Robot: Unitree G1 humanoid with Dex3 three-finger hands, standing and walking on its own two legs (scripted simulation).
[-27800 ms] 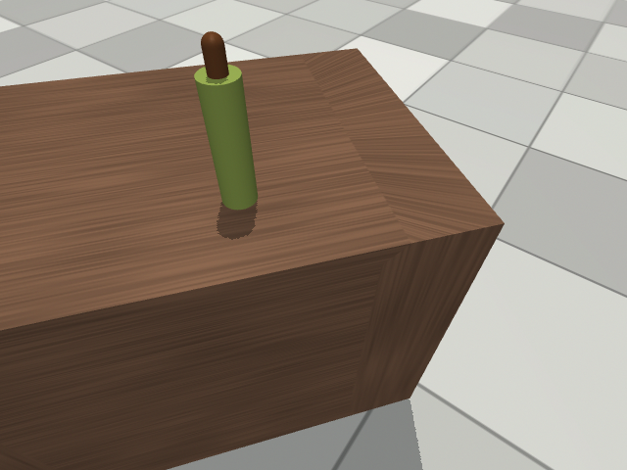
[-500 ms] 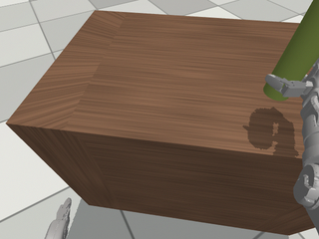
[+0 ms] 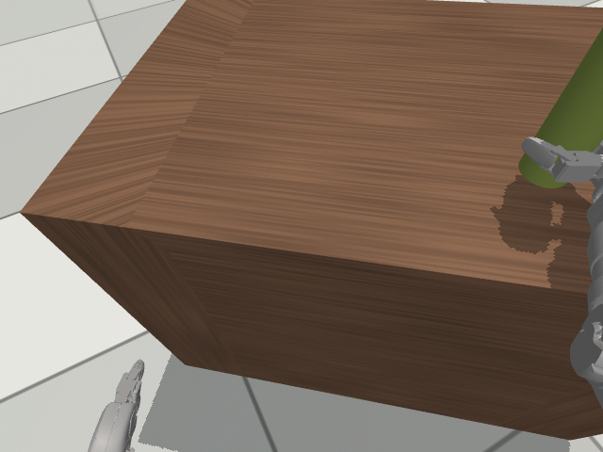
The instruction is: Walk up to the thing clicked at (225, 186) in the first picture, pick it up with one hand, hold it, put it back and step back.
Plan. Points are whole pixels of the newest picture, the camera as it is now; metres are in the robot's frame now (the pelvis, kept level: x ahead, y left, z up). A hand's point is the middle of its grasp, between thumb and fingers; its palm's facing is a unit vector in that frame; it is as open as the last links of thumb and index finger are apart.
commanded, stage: lower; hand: right
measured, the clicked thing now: out of the picture +0.50 -0.25 +0.23
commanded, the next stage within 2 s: loosen in 0.44 s
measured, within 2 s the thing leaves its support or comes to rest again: neither
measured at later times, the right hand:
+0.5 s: hand (559, 151) +0.51 -0.26 +0.12, palm faces +0.28 +0.96 +0.01, open 9.3 cm
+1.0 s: hand (560, 150) +0.51 -0.26 +0.12, palm faces +0.29 +0.96 +0.01, open 9.6 cm
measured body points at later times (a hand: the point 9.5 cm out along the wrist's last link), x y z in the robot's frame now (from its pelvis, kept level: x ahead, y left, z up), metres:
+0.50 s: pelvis +0.00 +0.00 -0.01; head +0.10 -0.02 +0.43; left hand +0.15 +0.26 -0.06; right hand +0.49 -0.31 +0.12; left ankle +0.02 +0.14 -0.71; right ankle +0.00 -0.12 -0.71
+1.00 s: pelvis +0.00 +0.00 -0.02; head +0.09 -0.01 +0.42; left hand +0.15 +0.27 -0.06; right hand +0.49 -0.31 +0.12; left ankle +0.02 +0.14 -0.71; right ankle +0.00 -0.12 -0.71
